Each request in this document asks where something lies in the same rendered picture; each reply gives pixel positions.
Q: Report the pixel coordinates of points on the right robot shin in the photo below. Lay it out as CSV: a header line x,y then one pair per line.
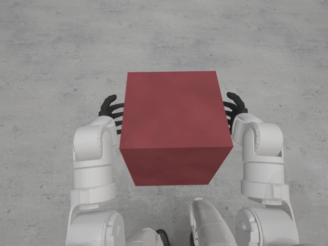
x,y
194,230

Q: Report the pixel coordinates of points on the carton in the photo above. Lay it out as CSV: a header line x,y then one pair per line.
x,y
174,128

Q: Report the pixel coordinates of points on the robot left foot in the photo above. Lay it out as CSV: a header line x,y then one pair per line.
x,y
163,236

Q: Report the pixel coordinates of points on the left robot forearm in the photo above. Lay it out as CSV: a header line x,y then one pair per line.
x,y
92,152

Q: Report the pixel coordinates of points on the left robot upper arm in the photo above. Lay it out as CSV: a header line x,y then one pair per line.
x,y
97,228

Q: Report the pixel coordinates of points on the robot right hand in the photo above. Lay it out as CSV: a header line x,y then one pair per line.
x,y
236,109

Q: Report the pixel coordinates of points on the right robot forearm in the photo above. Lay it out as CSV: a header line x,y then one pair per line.
x,y
262,154

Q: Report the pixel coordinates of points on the robot left hand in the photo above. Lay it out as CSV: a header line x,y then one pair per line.
x,y
107,110

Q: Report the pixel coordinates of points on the right robot upper arm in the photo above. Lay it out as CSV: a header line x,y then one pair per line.
x,y
265,227

